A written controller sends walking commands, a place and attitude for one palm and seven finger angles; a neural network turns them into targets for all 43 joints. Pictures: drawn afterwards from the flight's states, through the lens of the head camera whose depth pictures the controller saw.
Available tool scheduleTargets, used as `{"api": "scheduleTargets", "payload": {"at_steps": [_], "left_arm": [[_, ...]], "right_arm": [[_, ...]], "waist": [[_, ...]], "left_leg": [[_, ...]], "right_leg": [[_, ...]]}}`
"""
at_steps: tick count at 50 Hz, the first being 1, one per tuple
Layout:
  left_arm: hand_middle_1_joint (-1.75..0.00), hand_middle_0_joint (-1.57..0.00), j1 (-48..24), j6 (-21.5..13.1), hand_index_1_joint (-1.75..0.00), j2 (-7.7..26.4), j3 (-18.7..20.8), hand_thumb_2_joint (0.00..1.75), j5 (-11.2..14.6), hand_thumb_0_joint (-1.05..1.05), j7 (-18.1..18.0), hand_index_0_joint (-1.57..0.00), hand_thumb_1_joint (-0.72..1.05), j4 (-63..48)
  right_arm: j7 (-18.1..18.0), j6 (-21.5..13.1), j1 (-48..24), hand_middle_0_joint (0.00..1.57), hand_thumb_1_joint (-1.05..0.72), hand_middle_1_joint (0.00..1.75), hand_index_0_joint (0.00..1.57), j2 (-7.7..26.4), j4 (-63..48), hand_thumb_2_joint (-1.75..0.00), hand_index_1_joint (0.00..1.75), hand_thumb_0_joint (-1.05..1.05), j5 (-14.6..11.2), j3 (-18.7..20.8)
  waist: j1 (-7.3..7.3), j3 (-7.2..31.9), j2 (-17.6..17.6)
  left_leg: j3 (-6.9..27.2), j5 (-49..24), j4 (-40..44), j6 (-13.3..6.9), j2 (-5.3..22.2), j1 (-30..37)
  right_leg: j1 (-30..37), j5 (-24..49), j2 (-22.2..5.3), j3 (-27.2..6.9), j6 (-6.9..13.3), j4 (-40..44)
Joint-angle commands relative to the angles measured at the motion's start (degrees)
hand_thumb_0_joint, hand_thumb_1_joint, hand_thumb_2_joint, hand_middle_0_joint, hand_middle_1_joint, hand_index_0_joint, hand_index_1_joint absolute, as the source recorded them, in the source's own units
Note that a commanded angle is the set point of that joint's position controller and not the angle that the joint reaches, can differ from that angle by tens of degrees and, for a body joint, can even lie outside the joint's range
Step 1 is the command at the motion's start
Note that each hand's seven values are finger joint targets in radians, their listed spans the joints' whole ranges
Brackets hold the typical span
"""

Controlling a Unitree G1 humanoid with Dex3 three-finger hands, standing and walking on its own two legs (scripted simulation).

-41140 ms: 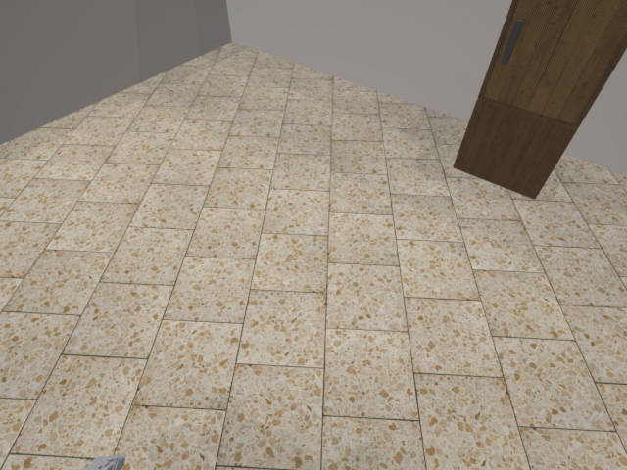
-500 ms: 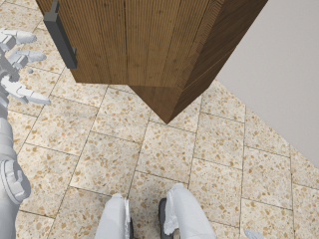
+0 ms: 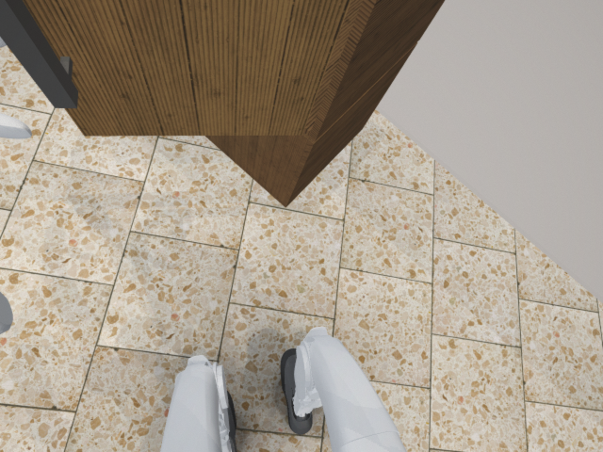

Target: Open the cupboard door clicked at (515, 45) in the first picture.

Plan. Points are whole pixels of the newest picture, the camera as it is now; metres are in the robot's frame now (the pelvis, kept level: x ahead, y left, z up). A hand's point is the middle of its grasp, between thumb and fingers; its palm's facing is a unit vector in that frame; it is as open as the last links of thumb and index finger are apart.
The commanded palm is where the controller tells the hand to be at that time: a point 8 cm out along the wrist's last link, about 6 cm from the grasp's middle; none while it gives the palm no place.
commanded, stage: move the hooked fingers beside the handle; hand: left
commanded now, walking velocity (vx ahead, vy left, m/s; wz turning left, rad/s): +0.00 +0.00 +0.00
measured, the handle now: (36, 35) +0.59 +0.23 +0.05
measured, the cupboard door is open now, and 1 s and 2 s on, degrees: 47 47 47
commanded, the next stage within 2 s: slide the fingers in behind the handle in 0.60 s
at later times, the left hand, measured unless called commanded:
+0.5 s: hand out of the picture +0.53 +0.28 +0.05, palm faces -0.01 -1.00 -0.03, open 14.0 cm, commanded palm +0.53 +0.31 +0.05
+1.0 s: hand out of the picture +0.54 +0.26 +0.05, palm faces +0.00 -1.00 -0.02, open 14.0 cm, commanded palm +0.53 +0.28 +0.05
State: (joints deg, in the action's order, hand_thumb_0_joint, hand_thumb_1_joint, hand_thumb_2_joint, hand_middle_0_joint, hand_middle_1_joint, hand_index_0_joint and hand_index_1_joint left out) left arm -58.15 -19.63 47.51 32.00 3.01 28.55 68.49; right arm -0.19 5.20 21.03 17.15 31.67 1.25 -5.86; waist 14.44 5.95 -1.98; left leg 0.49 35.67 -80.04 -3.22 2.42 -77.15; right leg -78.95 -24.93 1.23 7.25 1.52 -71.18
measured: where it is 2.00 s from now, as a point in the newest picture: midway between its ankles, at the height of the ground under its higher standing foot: (262, 426)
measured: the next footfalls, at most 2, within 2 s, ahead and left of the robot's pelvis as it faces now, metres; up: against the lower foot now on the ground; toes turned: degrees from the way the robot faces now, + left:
none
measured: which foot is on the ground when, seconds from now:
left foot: down 0.00-1.00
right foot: down 0.00-1.00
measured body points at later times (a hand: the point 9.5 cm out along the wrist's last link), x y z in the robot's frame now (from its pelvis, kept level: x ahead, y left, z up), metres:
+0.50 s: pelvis +0.01 +0.01 +0.01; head +0.21 +0.06 +0.41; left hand +0.53 +0.34 +0.05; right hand +0.04 -0.27 -0.08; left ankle +0.00 +0.08 -0.60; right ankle +0.07 -0.11 -0.60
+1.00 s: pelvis +0.01 +0.00 +0.01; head +0.21 +0.06 +0.41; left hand +0.53 +0.32 +0.05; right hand +0.02 -0.26 -0.08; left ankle +0.00 +0.08 -0.60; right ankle +0.07 -0.11 -0.60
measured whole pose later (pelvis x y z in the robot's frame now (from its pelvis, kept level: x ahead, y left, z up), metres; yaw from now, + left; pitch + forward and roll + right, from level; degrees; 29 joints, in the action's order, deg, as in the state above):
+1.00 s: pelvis +0.01 +0.00 +0.01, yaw +1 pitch +32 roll -7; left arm -55.7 -21.1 41.7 28.8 3.8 24.7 67.0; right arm 0.6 5.8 20.3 15.9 32.7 1.5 -5.3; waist 13.6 6.6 -1.8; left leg 1.1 35.9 -78.3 -3.4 1.9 -74.5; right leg -75.8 -25.4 1.1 7.6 1.2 -69.2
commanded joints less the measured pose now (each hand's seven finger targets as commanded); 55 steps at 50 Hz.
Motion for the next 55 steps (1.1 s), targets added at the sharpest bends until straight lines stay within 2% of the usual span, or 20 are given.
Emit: {"api": "scheduleTargets", "payload": {"at_steps": [1, 3, 5, 8, 11, 14, 15, 19, 24, 29, 34, 36, 39, 41, 44, 48, 50, 51, 52, 55], "left_arm": [[-1.20, -0.30, -18.65, -2.74, -1.20, 18.35, 2.41, 0.30, 2.31, 0.00, -0.04, -0.30, -0.50, -13.35], [-1.20, -0.30, -20.92, -3.65, -1.20, 18.11, 2.35, 0.30, 2.69, 0.00, -0.22, -0.30, -0.50, -15.18], [-1.20, -0.30, -21.78, -4.65, -1.20, 18.58, 2.64, 0.30, 2.45, 0.00, -0.44, -0.30, -0.50, -17.45], [-1.20, -0.30, -19.73, -4.47, -1.20, 13.22, -0.52, 0.30, 3.02, 0.00, -0.30, -0.30, -0.50, -16.90], [-1.20, -0.30, -18.92, -2.66, -1.20, 13.95, -0.24, 0.30, 2.67, 0.00, -0.42, -0.30, -0.50, -10.74], [-1.20, -0.30, -19.83, -3.65, -1.20, 14.51, -0.51, 0.30, 1.95, 0.00, -0.79, -0.30, -0.50, -14.25], [-1.20, -0.30, -18.78, -4.06, -1.20, 14.07, -0.24, 0.30, 2.18, 0.00, -0.92, -0.30, -0.50, -14.51], [-1.20, -0.30, -18.29, -4.53, -1.20, 14.59, 0.39, 0.30, 2.67, 0.00, -0.84, -0.30, -0.50, -11.81], [-1.20, -0.30, -18.96, -5.21, -1.20, 14.35, -0.11, 0.30, 2.34, 0.00, -0.84, -0.30, -0.50, -14.27], [-1.20, -0.30, -20.49, -5.38, -1.20, 13.23, -0.43, 0.30, 3.00, 0.00, -0.88, -0.30, -0.50, -16.18], [-1.20, -0.30, -20.08, -4.33, -1.20, 10.67, -2.17, 0.30, 2.55, 0.00, -1.58, -0.30, -0.50, -13.86], [-1.20, -0.30, -20.24, -4.37, -1.20, 11.84, -1.15, 0.30, 2.64, 0.00, -2.02, -0.30, -0.50, -14.38], [-1.20, -0.30, -20.11, -4.81, -1.20, 10.26, -2.30, 0.30, 2.42, 0.00, -2.41, -0.30, -0.50, -14.81], [-1.20, -0.30, -19.41, -4.54, -1.20, 10.21, -2.07, 0.30, 2.48, 0.00, -2.89, -0.30, -0.50, -12.77], [-1.20, -0.30, -20.57, -5.16, -1.20, 10.69, -2.13, 0.30, 1.96, 0.00, -3.50, -0.30, -0.50, -14.02], [-1.20, -0.30, -20.27, -5.67, -1.20, 10.32, -1.93, 0.30, 2.10, 0.00, -4.10, -0.30, -0.50, -14.42], [-1.20, -0.30, -18.77, -5.88, -1.20, 10.11, -1.77, 0.30, 2.10, 0.00, -4.10, -0.30, -0.50, -15.87], [-1.20, -0.30, -18.06, -5.56, -1.20, 8.02, -3.05, 0.30, 2.37, 0.00, -3.93, -0.30, -0.50, -15.07], [-1.20, -0.30, -17.29, -5.30, -1.20, 8.86, -2.08, 0.30, 2.49, 0.00, -4.03, -0.30, -0.50, -14.18], [-1.20, -0.30, -19.09, -5.53, -1.20, 6.61, -3.36, 0.30, 3.01, 0.00, -4.52, -0.30, -0.50, -16.10]], "right_arm": [[-0.40, 0.18, 11.72, 0.20, -0.90, 0.30, 0.20, 12.52, -1.55, -0.90, 0.30, 0.00, -0.27, 4.54], [-0.49, -0.04, 11.77, 0.20, -0.90, 0.30, 0.20, 12.50, -1.14, -0.90, 0.30, 0.00, -0.23, 4.70], [-0.37, -0.10, 12.15, 0.20, -0.90, 0.30, 0.20, 12.44, -0.39, -0.90, 0.30, 0.00, -0.08, 5.01], [-0.05, -0.24, 12.45, 0.20, -0.90, 0.30, 0.20, 12.04, 0.28, -0.90, 0.30, 0.00, -0.06, 5.35], [-0.43, 0.15, 11.94, 0.20, -0.90, 0.30, 0.20, 12.19, 0.51, -0.90, 0.30, 0.00, -0.22, 4.73], [-0.38, 0.14, 11.92, 0.20, -0.90, 0.30, 0.20, 11.98, -0.10, -0.90, 0.30, 0.00, -0.02, 4.77], [-0.30, 0.16, 11.83, 0.20, -0.90, 0.30, 0.20, 11.92, -0.21, -0.90, 0.30, 0.00, 0.02, 5.01], [-0.40, 0.26, 10.97, 0.20, -0.90, 0.30, 0.20, 12.04, -0.43, -0.90, 0.30, 0.00, -0.13, 4.79], [-0.30, 0.41, 10.87, 0.20, -0.90, 0.30, 0.20, 12.07, -0.80, -0.90, 0.30, 0.00, -0.06, 4.93], [-0.26, 0.53, 11.29, 0.20, -0.90, 0.30, 0.20, 12.27, -0.06, -0.90, 0.30, 0.00, 0.00, 5.29], [-0.20, 0.76, 11.44, 0.20, -0.90, 0.30, 0.20, 11.89, 0.37, -0.90, 0.30, 0.00, 0.00, 5.14], [-0.21, 0.68, 11.54, 0.20, -0.90, 0.30, 0.20, 11.80, 0.21, -0.90, 0.30, 0.00, 0.12, 5.06], [-0.04, 0.58, 11.46, 0.20, -0.90, 0.30, 0.20, 11.53, 0.27, -0.90, 0.30, 0.00, 0.10, 5.10], [0.01, 0.63, 11.31, 0.20, -0.90, 0.30, 0.20, 11.48, 0.22, -0.90, 0.30, 0.00, 0.07, 4.94], [0.02, 0.55, 11.28, 0.20, -0.90, 0.30, 0.20, 11.39, 0.03, -0.90, 0.30, 0.00, 0.17, 4.86], [0.15, 0.44, 11.45, 0.20, -0.90, 0.30, 0.20, 11.21, -0.15, -0.90, 0.30, 0.00, 0.24, 4.99], [0.34, 0.48, 11.52, 0.20, -0.90, 0.30, 0.20, 11.15, -0.16, -0.90, 0.30, 0.00, 0.22, 5.28], [0.45, 0.47, 11.30, 0.20, -0.90, 0.30, 0.20, 11.00, 0.00, -0.90, 0.30, 0.00, 0.07, 5.36], [0.38, 0.58, 11.35, 0.20, -0.90, 0.30, 0.20, 11.13, 0.07, -0.90, 0.30, 0.00, 0.03, 5.30], [0.40, 0.47, 11.39, 0.20, -0.90, 0.30, 0.20, 11.02, 0.34, -0.90, 0.30, 0.00, 0.11, 5.60]], "waist": [[-1.97, 35.69, -13.88], [-1.14, 35.49, -13.64], [-1.81, 38.34, -17.63], [-1.02, 37.20, -17.07], [-0.34, 30.83, -12.50], [-1.59, 34.53, -17.64], [-1.57, 35.80, -16.55], [-1.06, 32.06, -13.80], [-1.56, 35.17, -17.00], [-1.16, 36.61, -17.32], [-0.65, 34.01, -16.37], [-0.78, 34.71, -14.97], [-1.01, 34.93, -16.67], [-0.55, 32.69, -13.88], [-0.95, 33.73, -15.58], [-0.71, 34.28, -13.90], [-1.60, 36.77, -15.55], [-1.18, 35.55, -14.76], [-1.36, 34.19, -13.11], [-1.05, 34.98, -14.53]], "left_leg": [[6.03, -32.43, 10.05, 1.38, -0.03, 24.93], [6.52, -32.71, 10.00, 1.36, 0.13, 26.08], [7.25, -36.67, 10.26, 2.43, 0.32, 30.92], [8.01, -40.73, 10.54, 2.88, 0.64, 34.37], [6.79, -33.52, 10.75, 1.82, 0.21, 27.09], [7.19, -37.60, 11.01, 2.72, 0.18, 31.15], [7.44, -39.33, 10.63, 2.88, 0.27, 32.22], [6.70, -35.73, 10.50, 2.28, 0.16, 28.00], [7.45, -39.26, 10.31, 3.08, 0.27, 31.48], [8.73, -41.77, 10.36, 3.85, 0.74, 35.02], [8.79, -39.82, 10.92, 3.80, 0.66, 34.04], [8.26, -38.26, 10.83, 3.30, 0.37, 32.11], [8.37, -38.73, 11.17, 3.65, 0.41, 33.34], [7.69, -35.43, 11.20, 2.90, 0.19, 30.14], [7.54, -35.09, 11.36, 3.02, 0.05, 30.18], [7.20, -34.54, 11.21, 2.46, -0.08, 29.02], [6.97, -36.30, 11.32, 2.69, -0.14, 30.56], [6.91, -35.82, 11.42, 2.63, -0.14, 30.46], [6.90, -34.70, 11.61, 2.47, -0.04, 29.29], [7.15, -35.24, 11.69, 2.59, -0.04, 31.13]], "right_leg": [[21.53, 14.83, 1.45, -4.43, -0.19, 5.95], [20.40, 14.55, 1.59, -4.37, -0.05, 6.06], [19.21, 14.66, 1.47, -3.99, 0.03, 5.97], [17.25, 15.29, 1.58, -3.54, 0.08, 6.72], [18.57, 13.58, 1.63, -3.55, -0.21, 7.21], [18.54, 14.68, 1.53, -3.58, 0.28, 6.61], [18.46, 15.33, 1.60, -3.54, 0.18, 6.60], [19.27, 14.95, 1.73, -3.60, 0.11, 6.57], [17.93, 15.03, 1.57, -3.45, 0.20, 5.91], [15.78, 14.39, 1.47, -2.96, 0.09, 6.04], [14.73, 13.01, 1.59, -2.77, 0.10, 6.62], [17.14, 13.81, 1.64, -2.99, 0.08, 6.65], [16.25, 13.45, 1.60, -2.99, 0.24, 6.71], [17.51, 13.21, 1.78, -3.22, 0.11, 7.04], [17.92, 13.17, 1.68, -3.37, 0.33, 6.64], [19.73, 14.55, 1.70, -3.73, 0.34, 6.65], [21.00, 15.71, 1.54, -3.93, 0.28, 6.73], [20.35, 15.42, 1.56, -3.85, 0.19, 7.06], [20.68, 14.90, 1.63, -3.71, 0.17, 7.09], [19.37, 14.51, 1.51, -3.68, 0.14, 7.30]]}}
